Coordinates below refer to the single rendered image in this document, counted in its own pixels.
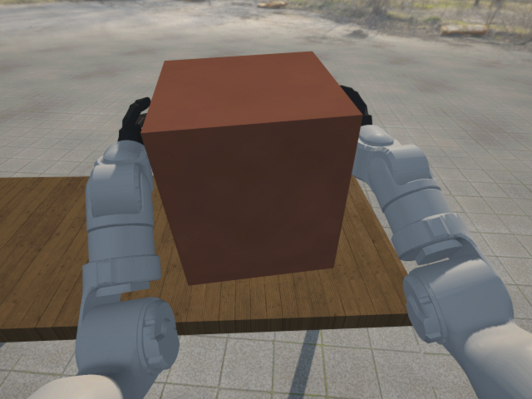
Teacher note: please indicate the robot right hand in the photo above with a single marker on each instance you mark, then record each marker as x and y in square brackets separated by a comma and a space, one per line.
[359, 103]

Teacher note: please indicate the table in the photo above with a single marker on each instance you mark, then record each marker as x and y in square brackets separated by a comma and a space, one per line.
[44, 244]

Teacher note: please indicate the robot left upper arm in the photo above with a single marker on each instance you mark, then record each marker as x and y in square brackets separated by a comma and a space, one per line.
[121, 349]

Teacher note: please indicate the robot left hand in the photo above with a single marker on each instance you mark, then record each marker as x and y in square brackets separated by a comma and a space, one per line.
[133, 121]

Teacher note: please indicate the robot right upper arm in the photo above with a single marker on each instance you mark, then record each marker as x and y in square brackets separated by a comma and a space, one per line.
[460, 304]

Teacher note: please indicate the carton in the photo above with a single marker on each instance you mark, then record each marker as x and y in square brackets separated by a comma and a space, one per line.
[252, 157]

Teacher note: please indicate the left robot forearm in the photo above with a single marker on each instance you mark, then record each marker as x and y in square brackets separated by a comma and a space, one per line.
[119, 222]

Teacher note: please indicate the right robot forearm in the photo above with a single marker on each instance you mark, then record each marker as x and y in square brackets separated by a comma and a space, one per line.
[424, 227]

